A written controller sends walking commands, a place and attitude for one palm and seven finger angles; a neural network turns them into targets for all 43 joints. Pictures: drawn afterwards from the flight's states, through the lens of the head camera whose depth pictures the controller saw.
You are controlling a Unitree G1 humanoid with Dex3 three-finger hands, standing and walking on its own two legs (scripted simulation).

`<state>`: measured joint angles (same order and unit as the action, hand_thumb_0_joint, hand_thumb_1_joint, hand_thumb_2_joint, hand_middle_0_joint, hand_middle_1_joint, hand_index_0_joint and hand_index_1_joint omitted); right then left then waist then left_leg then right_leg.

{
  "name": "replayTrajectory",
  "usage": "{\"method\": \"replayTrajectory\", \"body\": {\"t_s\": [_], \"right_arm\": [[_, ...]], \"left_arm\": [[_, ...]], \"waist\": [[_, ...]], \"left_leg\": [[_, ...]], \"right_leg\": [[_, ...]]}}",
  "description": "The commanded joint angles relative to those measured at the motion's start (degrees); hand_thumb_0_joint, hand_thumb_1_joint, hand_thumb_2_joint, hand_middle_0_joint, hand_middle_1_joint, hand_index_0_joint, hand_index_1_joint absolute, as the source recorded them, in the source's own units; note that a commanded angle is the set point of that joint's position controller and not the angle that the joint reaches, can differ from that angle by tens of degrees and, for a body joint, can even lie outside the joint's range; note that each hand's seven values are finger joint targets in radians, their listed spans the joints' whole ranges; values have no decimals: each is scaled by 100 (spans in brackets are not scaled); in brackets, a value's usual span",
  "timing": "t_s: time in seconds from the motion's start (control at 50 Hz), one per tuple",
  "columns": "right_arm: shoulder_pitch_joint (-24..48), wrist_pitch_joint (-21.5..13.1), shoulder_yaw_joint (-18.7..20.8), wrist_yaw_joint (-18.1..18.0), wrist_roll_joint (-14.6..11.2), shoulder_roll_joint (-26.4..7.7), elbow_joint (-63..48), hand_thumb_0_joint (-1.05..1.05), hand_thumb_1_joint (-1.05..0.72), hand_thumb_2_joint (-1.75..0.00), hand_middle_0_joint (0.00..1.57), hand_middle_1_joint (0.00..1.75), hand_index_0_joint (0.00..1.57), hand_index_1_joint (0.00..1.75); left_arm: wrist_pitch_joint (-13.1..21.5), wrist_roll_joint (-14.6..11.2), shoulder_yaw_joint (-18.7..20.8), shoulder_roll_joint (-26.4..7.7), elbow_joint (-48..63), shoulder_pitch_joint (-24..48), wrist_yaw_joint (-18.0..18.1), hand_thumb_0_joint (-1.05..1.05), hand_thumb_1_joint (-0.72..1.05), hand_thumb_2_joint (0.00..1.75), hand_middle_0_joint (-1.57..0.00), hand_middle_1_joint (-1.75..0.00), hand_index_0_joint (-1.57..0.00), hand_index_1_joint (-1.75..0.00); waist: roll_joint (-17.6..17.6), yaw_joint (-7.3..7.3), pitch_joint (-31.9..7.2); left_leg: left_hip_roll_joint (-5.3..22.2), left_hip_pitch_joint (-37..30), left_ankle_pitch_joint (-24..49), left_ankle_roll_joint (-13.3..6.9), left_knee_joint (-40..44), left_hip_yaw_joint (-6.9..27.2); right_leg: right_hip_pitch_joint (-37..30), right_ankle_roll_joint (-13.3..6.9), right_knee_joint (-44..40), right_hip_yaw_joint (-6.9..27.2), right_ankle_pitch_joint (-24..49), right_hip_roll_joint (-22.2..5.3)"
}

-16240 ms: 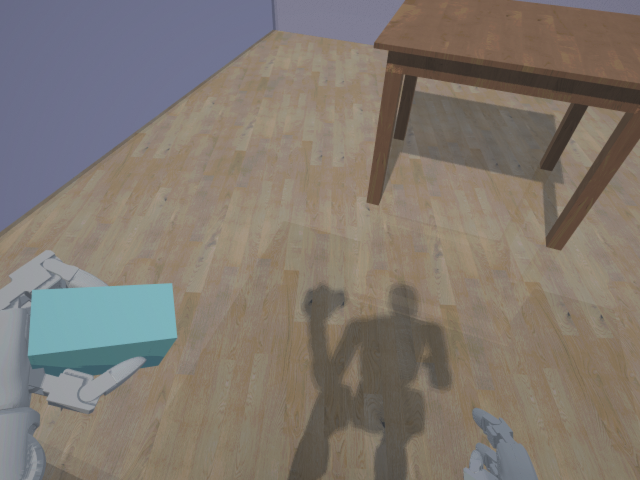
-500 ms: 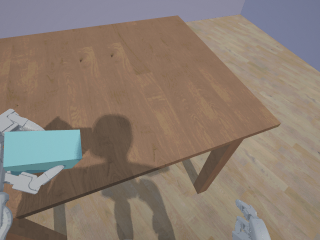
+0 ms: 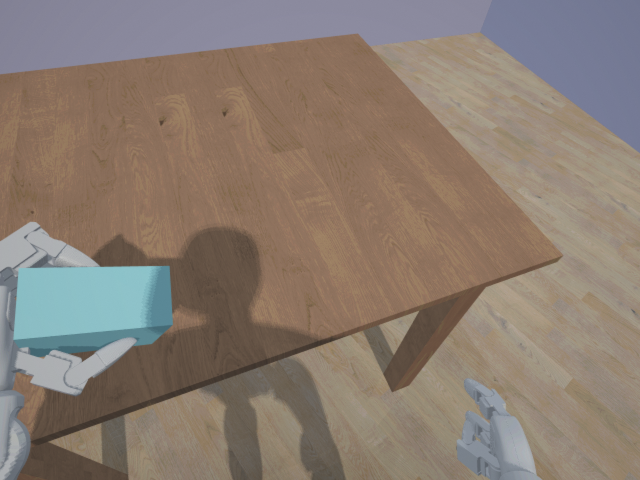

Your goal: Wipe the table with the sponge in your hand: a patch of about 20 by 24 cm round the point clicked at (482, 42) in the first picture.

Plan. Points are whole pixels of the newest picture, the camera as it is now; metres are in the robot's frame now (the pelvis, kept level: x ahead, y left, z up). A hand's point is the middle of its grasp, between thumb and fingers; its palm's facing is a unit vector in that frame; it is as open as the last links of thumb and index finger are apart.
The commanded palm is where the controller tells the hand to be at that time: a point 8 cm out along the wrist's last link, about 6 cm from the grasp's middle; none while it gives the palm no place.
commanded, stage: look again from close up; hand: left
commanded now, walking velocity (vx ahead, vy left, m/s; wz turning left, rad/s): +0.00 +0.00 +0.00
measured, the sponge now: (117, 311) +0.23 +0.22 +0.14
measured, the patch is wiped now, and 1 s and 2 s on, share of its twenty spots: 0.00 0.00 0.00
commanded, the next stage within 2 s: turn the palm down, sponge in hand in 0.06 s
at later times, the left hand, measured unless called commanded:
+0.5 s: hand (80, 355) +0.19 +0.23 +0.14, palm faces +0.33 -0.73 -0.60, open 9.6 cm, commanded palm +0.15 +0.28 +0.19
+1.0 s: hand (88, 318) +0.21 +0.23 +0.16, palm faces +0.32 -0.45 -0.84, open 9.6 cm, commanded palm +0.17 +0.25 +0.21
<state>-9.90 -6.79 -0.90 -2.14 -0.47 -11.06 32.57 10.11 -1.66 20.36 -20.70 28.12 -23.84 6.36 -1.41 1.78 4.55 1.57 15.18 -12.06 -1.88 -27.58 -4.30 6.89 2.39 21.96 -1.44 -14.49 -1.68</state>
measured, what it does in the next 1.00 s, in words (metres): shifts its weight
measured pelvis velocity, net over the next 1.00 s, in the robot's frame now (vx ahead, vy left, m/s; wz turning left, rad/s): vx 0.00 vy -0.06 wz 0.03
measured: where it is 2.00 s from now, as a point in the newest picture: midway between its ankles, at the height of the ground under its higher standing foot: outside the picture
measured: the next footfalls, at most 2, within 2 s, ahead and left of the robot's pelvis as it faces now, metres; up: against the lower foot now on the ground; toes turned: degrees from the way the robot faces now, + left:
none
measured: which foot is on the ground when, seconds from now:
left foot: down 0.00-1.00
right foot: down 0.00-1.00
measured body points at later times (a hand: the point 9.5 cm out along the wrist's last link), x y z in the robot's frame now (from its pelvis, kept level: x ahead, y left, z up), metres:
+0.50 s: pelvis -0.03 -0.02 -0.01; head -0.03 -0.02 +0.44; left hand +0.16 +0.27 +0.18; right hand +0.18 -0.23 -0.08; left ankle +0.03 +0.09 -0.74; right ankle -0.03 -0.15 -0.74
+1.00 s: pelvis +0.00 -0.06 -0.02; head -0.01 -0.10 +0.43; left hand +0.19 +0.25 +0.21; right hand +0.19 -0.30 -0.11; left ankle +0.03 +0.09 -0.74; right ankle -0.03 -0.15 -0.74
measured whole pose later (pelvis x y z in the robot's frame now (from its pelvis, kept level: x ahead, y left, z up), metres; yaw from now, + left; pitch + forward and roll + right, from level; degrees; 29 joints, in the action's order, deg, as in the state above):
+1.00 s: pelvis +0.00 -0.06 -0.02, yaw +2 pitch -1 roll +0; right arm -11.9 -2.1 -0.5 -5.5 -1.1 -16.1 33.8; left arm -8.1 14.7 18.0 -36.0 21.9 -17.2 1.2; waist 4.6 4.4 -1.0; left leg 3.1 19.3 -15.5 2.3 -36.0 0.6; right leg 13.2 -2.6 37.2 -4.0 -23.0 0.9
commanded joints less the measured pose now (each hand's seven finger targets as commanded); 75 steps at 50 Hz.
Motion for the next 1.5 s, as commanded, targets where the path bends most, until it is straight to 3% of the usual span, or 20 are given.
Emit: {"method": "replayTrajectory", "body": {"t_s": [0.0, 0.12, 0.14, 0.16, 0.18, 0.2, 0.22, 0.24, 0.32, 0.44, 0.48, 0.62, 0.7, 0.74, 0.92, 1.1, 1.24, 1.26, 1.34, 1.48], "right_arm": [[340, -256, 324, -48, -39, -749, -897, 0, -90, -90, 20, 30, 20, 30], [344, -246, 320, -52, -52, -732, -922, 0, -90, -90, 20, 30, 20, 30], [-511, -127, -288, -535, -396, -1042, -1359, 0, -90, -90, 20, 30, 20, 30], [247, -276, 391, -363, 468, -823, -538, 0, -90, -90, 20, 30, 20, 30], [163, -343, 221, 6, 188, -886, -815, 0, -90, -90, 20, 30, 20, 30], [216, -340, 374, 59, 178, -1102, -600, 0, -90, -90, 20, 30, 20, 30], [396, -321, 342, 61, 89, -1104, -663, 0, -90, -90, 20, 30, 20, 30], [719, -271, 186, 138, -67, -995, -690, 0, -90, -90, 20, 30, 20, 30], [923, -85, 131, 187, -15, -1021, -896, 0, -90, -90, 20, 30, 20, 30], [881, -100, 101, -83, 107, -860, -736, 0, -90, -90, 20, 30, 20, 30], [835, -118, 98, -107, 128, -780, -611, 0, -90, -90, 20, 30, 20, 30], [1145, 39, -3, -299, -30, -880, -762, 0, -90, -90, 20, 30, 20, 30], [1076, 45, 19, -374, -62, -860, -830, 0, -90, -90, 20, 30, 20, 30], [1104, 35, 46, -376, -72, -859, -819, 0, -90, -90, 20, 30, 20, 30], [650, 176, 231, -367, -80, -983, -961, 0, -90, -90, 20, 30, 20, 30], [660, 217, 276, -462, -97, -1004, -1083, 0, -90, -90, 20, 30, 20, 30], [1149, 391, 164, -406, -185, -976, -1021, 0, -90, -90, 20, 30, 20, 30], [1099, 422, 137, -398, -184, -945, -1077, 0, -90, -90, 20, 30, 20, 30], [1546, 518, 21, -407, -260, -942, -1035, 0, -90, -90, 20, 30, 20, 30], [1713, 551, -93, -411, -196, -891, -980, 0, -90, -90, 20, 30, 20, 30]], "left_arm": [[389, -94, 607, -940, 1281, 390, 93, 0, 10, 130, -120, -160, -120, -160], [388, -101, 619, -960, 1234, 332, 85, 0, 10, 130, -120, -160, -120, -160], [1262, 45, 2463, -5536, 2934, 5405, 184, 0, 10, 130, -120, -160, -120, -160], [60, 817, 1758, -2636, -304, 3518, -76, 0, 10, 130, -120, -160, -120, -160], [-363, 212, 471, -1483, -552, 2507, -241, 0, 10, 130, -120, -160, -120, -160], [-623, 33, 847, -1432, 5, 2143, -449, 0, 10, 130, -120, -160, -120, -160], [-961, -186, 639, -1386, 48, 1549, -603, 0, 10, 130, -120, -160, -120, -160], [-1329, -215, 134, -819, -197, 1160, -683, 0, 10, 130, -120, -160, -120, -160], [-1408, 594, 151, -1518, 769, 922, -575, 0, 10, 130, -120, -160, -120, -160], [-546, 894, 1153, -2627, 956, 2365, 242, 0, 10, 130, -120, -160, -120, -160], [-537, 1045, 702, -2203, 379, 2652, 384, 0, 10, 130, -120, -160, -120, -160], [-1517, 1380, -124, -2310, -128, 2789, -251, 0, 10, 130, -120, -160, -120, -160], [-1493, 1399, 211, -2674, -88, 2655, -601, 0, 10, 130, -120, -160, -120, -160], [-1369, 1403, 744, -3161, -19, 2498, -589, 0, 10, 130, -120, -160, -120, -160], [-1659, 1618, 864, -3046, 309, 1372, -299, 0, 10, 130, -120, -160, -120, -160], [-1960, 2190, 660, -3072, 1059, 1147, -322, 0, 10, 130, -120, -160, -120, -160], [-2592, 2682, 668, -3251, 802, 1419, -169, 0, 10, 130, -120, -160, -120, -160], [-2673, 2740, 305, -2938, 894, 1563, -207, 0, 10, 130, -120, -160, -120, -160], [-3085, 3067, 125, -3100, 674, 1860, -442, 0, 10, 130, -120, -160, -120, -160], [-3114, 3697, -347, -3047, 807, 2513, -690, 0, 10, 130, -120, -160, -120, -160]], "waist": [[513, -84, -1130], [490, -94, -991], [1781, -263, -1276], [1333, 354, -2041], [951, 42, -1761], [776, 280, -2315], [822, 363, -2193], [914, 339, -1740], [516, 174, -834], [806, 96, -1037], [971, 17, -1004], [762, 96, -857], [214, 151, -771], [354, 301, -826], [232, 369, -1396], [224, 346, -1659], [579, 474, -1534], [525, 387, -1584], [625, 474, -1340], [698, 466, -1457]], "left_leg": [[359, -748, 879, 38, 514, 477], [374, -613, 460, 46, 632, 513], [197, -134, -208, -36, 720, 664], [11, -1452, 1644, 434, 163, 490], [84, -1551, 3116, 539, 158, 718], [202, -2040, 3186, 459, 19, 577], [117, -1942, 2870, 351, 14, 478], [100, -1626, 2248, 356, 104, 455], [30, -518, 240, 189, 389, 479], [-111, -294, -1488, 189, 324, 591], [-144, -282, -1588, 205, 232, 602], [-286, -216, -1168, 94, -8, 314], [-246, -130, -774, 79, -255, 321], [-250, -116, -576, 98, -375, 302], [-196, -141, 837, 39, -740, 204], [-228, -434, 1606, -29, -846, 163], [-197, -456, 1605, 59, -612, 215], [-176, -454, 1663, 49, -579, 217], [-172, -566, 1311, 64, -281, 297], [-132, -802, 1031, 71, 153, 479]], "right_leg": [[-4, -287, -199, 75, 1371, -112], [11, -289, -271, 90, 1125, -131], [-314, 57, 492, 61, -120, 182], [407, -539, 970, -394, 788, 288], [904, -474, 693, -548, 802, 396], [878, -385, 619, -446, 1043, 413], [702, -375, 538, -466, 1173, 339], [816, -365, 551, -503, 938, 380], [996, -369, 567, -591, 402, 336], [1444, -308, 644, -394, -806, 371], [1503, -326, 638, -393, -846, 336], [1403, -278, 204, -61, -1311, 141], [1367, -240, 32, 151, -1538, 76], [1262, -266, -15, 298, -1533, 52], [723, -131, 672, 202, 1372, -73], [682, -135, 919, -11, 2468, 24], [615, -284, 792, -5, 2028, 122], [577, -265, 795, -112, 2062, 93], [676, -329, 561, -49, 1401, 177], [570, -402, 304, -166, 716, 205]]}}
